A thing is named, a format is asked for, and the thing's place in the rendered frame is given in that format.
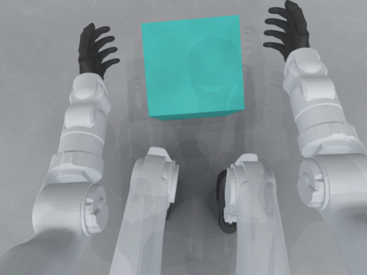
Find left robot upper arm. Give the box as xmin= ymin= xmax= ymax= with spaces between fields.
xmin=0 ymin=181 xmax=108 ymax=275

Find carton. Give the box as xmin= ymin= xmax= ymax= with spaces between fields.
xmin=141 ymin=15 xmax=245 ymax=120

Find right robot forearm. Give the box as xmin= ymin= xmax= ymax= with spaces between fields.
xmin=282 ymin=48 xmax=367 ymax=158

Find robot left hand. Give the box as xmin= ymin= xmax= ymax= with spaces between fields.
xmin=78 ymin=23 xmax=120 ymax=80

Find robot right hand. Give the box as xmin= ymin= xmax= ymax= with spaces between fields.
xmin=263 ymin=0 xmax=310 ymax=62

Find left robot shin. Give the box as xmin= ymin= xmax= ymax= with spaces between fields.
xmin=130 ymin=147 xmax=172 ymax=209

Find left robot forearm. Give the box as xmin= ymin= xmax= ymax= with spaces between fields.
xmin=32 ymin=73 xmax=112 ymax=231

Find left robot foot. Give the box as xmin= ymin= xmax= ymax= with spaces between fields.
xmin=165 ymin=203 xmax=171 ymax=221

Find right robot upper arm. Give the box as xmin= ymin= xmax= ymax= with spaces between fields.
xmin=297 ymin=153 xmax=367 ymax=275

